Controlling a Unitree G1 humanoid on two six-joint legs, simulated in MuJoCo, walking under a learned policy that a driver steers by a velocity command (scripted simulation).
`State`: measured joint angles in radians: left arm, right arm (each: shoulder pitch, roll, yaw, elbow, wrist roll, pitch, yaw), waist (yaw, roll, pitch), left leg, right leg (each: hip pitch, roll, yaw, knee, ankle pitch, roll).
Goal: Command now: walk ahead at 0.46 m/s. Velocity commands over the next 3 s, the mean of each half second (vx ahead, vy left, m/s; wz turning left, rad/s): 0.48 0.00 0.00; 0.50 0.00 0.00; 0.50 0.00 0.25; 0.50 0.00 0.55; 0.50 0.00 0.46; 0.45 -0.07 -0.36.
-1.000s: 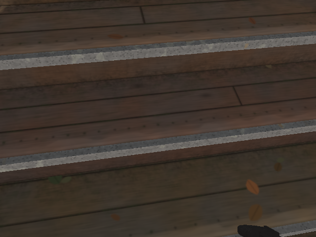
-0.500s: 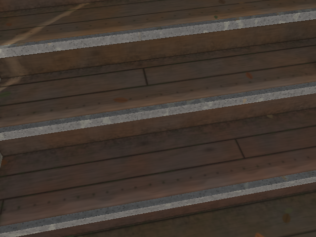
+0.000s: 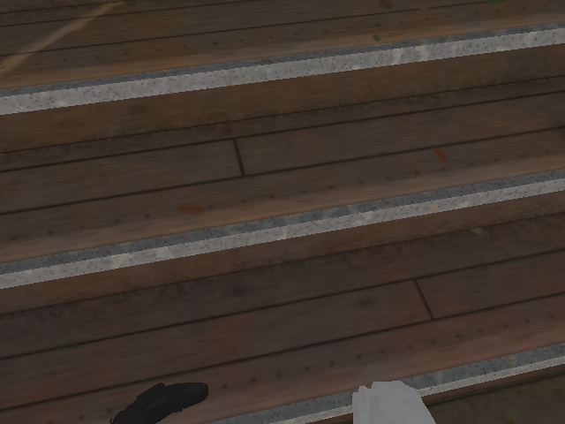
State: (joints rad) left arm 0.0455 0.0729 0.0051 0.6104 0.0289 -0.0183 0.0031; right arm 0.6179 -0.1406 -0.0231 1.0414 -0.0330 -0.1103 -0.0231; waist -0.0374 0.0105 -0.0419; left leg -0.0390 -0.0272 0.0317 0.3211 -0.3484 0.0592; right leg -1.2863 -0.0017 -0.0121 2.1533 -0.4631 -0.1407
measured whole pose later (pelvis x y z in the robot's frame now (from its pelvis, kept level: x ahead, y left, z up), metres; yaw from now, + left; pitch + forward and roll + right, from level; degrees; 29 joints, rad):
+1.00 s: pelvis +0.58 -0.01 +0.31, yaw +0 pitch +4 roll -1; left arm 0.02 0.03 -0.03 0.60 0.04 -0.03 0.02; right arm 0.57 -0.13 -0.03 1.08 -0.02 -0.14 0.00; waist -0.04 -0.02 -0.03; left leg -0.13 -0.03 0.11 0.41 -0.35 0.07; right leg -1.33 -0.06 -0.04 2.01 -0.33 -0.13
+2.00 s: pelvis +1.16 +0.06 +0.61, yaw +26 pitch +3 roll -1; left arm 0.00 0.05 -0.04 0.51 0.06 -0.06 0.02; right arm 0.45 -0.19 -0.05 0.93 -0.03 -0.10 0.01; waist -0.04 -0.01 -0.06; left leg -0.30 -0.16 -0.06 0.59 -0.33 0.14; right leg -1.28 -0.06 0.01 2.14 -0.26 -0.08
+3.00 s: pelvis +1.62 +0.39 +0.90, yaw +24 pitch +1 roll +1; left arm 0.09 0.20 0.08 0.64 0.04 0.00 0.00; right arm 0.34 -0.18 -0.07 0.92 -0.05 -0.12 -0.05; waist 0.02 -0.08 -0.03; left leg -0.42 0.12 0.24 0.79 -0.38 0.02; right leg -1.02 0.05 0.10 1.98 -0.07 -0.08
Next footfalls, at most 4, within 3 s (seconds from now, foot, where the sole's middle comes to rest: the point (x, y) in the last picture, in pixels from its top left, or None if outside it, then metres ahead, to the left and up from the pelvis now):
0.16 right None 0.27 -0.11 -0.62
0.62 left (254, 352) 0.54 0.06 -0.47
1.14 right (333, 163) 0.89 -0.11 -0.31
1.68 left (235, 31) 1.15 0.09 -0.15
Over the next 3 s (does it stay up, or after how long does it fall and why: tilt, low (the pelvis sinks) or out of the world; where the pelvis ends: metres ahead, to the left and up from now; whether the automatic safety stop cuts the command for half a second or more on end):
stays up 1.62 0.39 0.90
